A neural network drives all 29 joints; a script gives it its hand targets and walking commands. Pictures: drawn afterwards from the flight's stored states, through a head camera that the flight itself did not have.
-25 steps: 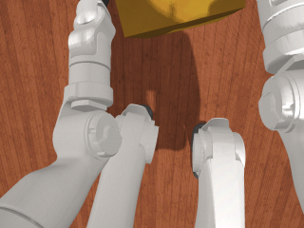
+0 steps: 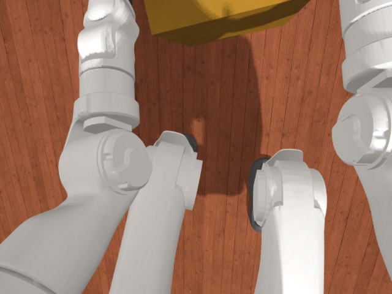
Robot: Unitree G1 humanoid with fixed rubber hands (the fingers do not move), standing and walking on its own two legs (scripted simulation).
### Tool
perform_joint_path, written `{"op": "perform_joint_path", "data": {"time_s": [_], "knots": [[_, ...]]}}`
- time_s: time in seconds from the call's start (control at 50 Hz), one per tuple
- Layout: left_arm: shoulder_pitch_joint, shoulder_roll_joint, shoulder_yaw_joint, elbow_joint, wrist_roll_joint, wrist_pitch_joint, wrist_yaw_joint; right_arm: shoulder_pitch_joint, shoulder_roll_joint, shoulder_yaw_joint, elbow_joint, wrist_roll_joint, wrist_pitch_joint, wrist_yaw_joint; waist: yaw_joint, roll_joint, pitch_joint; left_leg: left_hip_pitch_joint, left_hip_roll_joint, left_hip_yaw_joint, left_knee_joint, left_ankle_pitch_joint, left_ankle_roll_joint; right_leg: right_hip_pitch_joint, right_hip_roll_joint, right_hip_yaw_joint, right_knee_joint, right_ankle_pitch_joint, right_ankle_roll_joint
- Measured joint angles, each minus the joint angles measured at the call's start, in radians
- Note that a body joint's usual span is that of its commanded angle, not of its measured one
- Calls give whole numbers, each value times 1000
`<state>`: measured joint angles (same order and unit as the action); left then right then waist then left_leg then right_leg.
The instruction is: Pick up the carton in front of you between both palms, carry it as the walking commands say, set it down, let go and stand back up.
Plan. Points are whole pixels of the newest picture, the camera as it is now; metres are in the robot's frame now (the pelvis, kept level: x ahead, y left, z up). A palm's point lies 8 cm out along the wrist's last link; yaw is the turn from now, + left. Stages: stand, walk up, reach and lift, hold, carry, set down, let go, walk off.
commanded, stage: set down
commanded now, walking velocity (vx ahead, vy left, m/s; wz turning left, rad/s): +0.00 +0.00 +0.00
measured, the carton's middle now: out of the picture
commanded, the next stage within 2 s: let go in 1.72 s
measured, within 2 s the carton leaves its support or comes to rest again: neither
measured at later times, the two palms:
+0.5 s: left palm (121, 4) +0.51 +0.18 -0.19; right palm out of the picture +0.58 -0.13 -0.19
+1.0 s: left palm out of the picture +0.52 +0.21 -0.09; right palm out of the picture +0.61 -0.15 -0.08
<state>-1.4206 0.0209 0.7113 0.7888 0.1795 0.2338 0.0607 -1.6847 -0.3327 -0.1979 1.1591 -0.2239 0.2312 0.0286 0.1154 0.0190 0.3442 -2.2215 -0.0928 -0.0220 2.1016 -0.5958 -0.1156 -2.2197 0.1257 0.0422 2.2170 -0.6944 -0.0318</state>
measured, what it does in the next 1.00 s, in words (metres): stands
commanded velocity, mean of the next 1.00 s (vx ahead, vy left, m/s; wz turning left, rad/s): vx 0.00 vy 0.00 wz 0.00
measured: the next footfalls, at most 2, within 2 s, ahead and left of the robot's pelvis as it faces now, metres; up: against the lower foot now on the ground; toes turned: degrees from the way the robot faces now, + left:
none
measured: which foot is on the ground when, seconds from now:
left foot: down 0.00-1.00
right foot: down 0.00-1.00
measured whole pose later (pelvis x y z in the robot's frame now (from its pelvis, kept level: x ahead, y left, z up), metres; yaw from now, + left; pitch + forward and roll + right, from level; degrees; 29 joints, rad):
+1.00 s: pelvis -0.02 +0.01 +0.03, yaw +0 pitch +38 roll +4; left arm -1.41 0.13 0.35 0.79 -0.14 0.24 0.25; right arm -1.76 -0.61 0.10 1.23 0.13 0.24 0.07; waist 0.16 0.01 0.35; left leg -2.15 -0.05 0.03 2.00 -0.51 -0.03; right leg -2.12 0.02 0.01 2.10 -0.64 -0.04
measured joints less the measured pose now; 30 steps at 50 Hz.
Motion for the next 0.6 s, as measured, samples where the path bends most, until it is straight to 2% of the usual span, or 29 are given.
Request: {"op": "perform_joint_path", "data": {"time_s": [0.28,0.4,0.46,0.5,0.6], "knots": [[-1,15,30,26,15,-17,-46,17,8,-45,-25,-36,-6,37,-2,5,-3,-7,5,8,25,-14,1,-11,-16,-5,27,-13,-12],[-23,18,47,57,36,-33,-46,-1,-13,-19,-8,-27,-14,50,1,10,19,1,8,14,28,-9,2,-7,-22,-4,33,-7,-13],[-28,38,17,131,32,-48,-37,-7,-40,41,23,12,-31,47,4,13,38,6,11,17,27,-4,3,-3,-27,-4,32,-1,-12],[-29,60,-25,194,1,-73,-10,4,-68,100,51,67,-47,27,8,14,55,11,15,21,26,0,6,-1,-31,-4,31,5,-12],[-27,153,-164,262,-172,-138,52,28,-179,271,62,259,-85,-25,15,30,95,2,43,48,27,24,34,-8,-61,-11,32,24,-20]]}}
